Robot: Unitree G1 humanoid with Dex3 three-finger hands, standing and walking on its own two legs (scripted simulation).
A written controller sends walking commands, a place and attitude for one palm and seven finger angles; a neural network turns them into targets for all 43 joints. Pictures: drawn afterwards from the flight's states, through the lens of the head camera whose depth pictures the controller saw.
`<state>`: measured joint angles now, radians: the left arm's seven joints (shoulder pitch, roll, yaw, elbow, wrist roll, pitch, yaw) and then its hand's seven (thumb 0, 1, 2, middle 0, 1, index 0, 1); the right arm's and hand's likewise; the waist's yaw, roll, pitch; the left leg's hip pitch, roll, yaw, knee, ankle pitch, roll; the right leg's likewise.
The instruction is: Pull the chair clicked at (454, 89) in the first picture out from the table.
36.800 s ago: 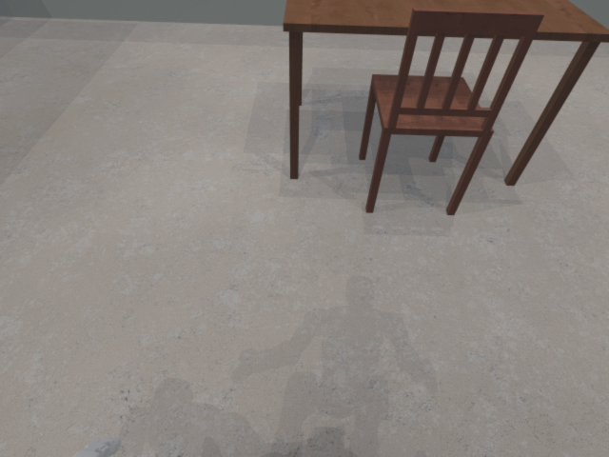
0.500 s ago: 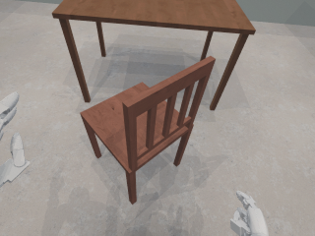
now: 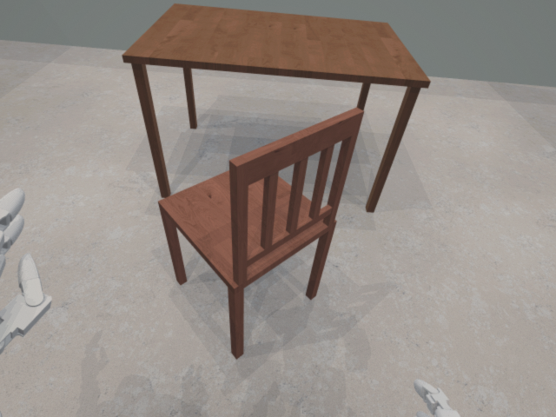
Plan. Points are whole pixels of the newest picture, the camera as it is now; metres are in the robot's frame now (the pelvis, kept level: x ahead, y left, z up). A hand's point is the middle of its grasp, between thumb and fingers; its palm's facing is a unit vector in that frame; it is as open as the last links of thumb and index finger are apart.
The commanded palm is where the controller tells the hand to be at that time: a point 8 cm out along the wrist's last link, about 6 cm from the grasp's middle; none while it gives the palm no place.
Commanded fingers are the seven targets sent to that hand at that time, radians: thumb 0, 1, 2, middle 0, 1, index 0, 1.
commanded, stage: stop stepping back and stand still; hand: left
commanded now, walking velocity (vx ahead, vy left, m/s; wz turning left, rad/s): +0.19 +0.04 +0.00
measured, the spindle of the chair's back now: (295, 196) +0.67 +0.00 -0.10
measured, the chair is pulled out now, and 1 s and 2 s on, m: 0.52 0.52 0.52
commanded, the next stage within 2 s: let the arm hang, fingers relaxed in 0.44 s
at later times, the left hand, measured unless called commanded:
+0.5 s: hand (29, 317) +0.17 +0.28 +0.15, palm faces +0.47 -0.78 -0.42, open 7.4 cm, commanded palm +0.11 +0.30 +0.17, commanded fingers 0.00 0.90 0.90 -0.20 -0.30 -0.20 -0.30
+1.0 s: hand out of the picture -0.06 +0.20 -0.18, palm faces +0.10 -0.97 -0.21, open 7.0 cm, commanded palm none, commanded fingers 0.00 0.90 0.90 -0.20 -0.30 -0.20 -0.30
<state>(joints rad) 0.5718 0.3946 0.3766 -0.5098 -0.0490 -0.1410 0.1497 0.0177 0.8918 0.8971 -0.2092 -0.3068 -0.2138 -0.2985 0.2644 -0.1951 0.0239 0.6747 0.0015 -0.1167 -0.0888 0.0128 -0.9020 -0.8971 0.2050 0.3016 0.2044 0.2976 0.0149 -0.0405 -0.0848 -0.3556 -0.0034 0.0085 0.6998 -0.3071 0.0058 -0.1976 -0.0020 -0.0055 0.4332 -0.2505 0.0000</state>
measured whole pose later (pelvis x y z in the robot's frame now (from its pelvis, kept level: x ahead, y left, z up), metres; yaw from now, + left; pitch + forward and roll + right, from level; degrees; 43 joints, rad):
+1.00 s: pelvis -0.02 +0.00 +0.00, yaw +5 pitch +0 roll -1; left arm 0.33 0.23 0.02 1.06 0.00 0.04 0.01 -0.01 0.98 0.90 -0.20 -0.30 -0.20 -0.30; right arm 0.31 -0.16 0.01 1.03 -0.03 0.03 -0.02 0.01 -0.91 -0.90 0.20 0.30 0.20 0.30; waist 0.00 -0.03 0.07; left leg -0.27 -0.03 -0.06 0.49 -0.21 0.02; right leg -0.20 -0.02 -0.07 0.45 -0.24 0.00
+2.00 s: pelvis -0.01 -0.01 +0.00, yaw +4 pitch -1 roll +0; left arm 0.24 0.15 0.00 1.13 0.00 0.00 0.03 0.01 0.91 0.90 -0.20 -0.30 -0.20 -0.30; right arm 0.25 -0.15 0.00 1.11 -0.02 0.01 -0.03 0.01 -0.92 -0.90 0.20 0.30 0.20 0.30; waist 0.00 0.00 0.07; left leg -0.19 -0.02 -0.05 0.41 -0.21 0.00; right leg -0.14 -0.01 -0.05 0.41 -0.25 -0.01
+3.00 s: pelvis +0.01 -0.02 +0.00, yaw +4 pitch -1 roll +0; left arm 0.25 0.15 0.01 1.13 0.00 0.00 0.03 0.01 0.91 0.90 -0.20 -0.30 -0.20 -0.30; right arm 0.25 -0.14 0.00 1.13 -0.02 0.01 -0.04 0.01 -0.92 -0.90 0.20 0.30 0.20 0.30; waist 0.00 0.00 0.06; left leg -0.17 -0.01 -0.06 0.40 -0.22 -0.01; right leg -0.13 0.00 -0.06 0.40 -0.26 -0.02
